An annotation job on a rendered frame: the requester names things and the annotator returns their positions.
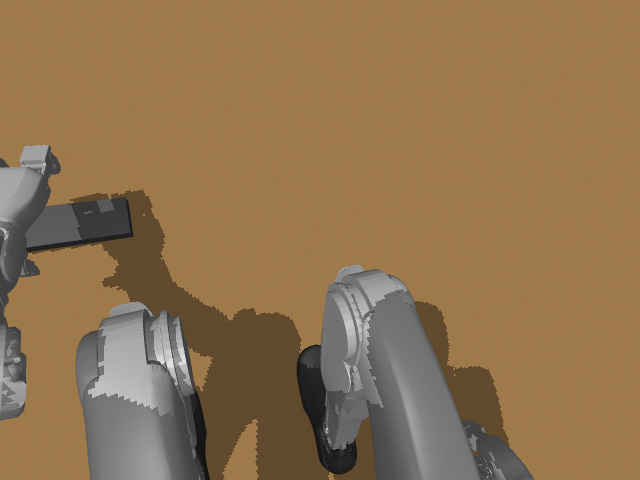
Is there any right robot foot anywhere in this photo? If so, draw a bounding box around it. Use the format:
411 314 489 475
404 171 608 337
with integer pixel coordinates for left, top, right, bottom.
297 345 357 475

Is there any left robot arm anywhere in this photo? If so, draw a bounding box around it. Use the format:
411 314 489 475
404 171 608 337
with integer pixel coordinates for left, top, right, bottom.
0 221 27 420

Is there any right robot hand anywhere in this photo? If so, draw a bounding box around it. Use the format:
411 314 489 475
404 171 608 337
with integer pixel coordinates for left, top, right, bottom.
462 419 534 480

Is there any left robot foot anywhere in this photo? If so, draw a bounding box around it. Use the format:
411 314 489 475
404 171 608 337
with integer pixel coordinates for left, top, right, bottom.
190 389 210 480

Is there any left robot hand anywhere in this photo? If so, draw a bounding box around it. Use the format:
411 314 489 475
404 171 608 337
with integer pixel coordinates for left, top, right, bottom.
0 145 61 277

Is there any small box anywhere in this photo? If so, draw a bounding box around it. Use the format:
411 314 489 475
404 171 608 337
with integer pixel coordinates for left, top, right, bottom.
25 197 134 252

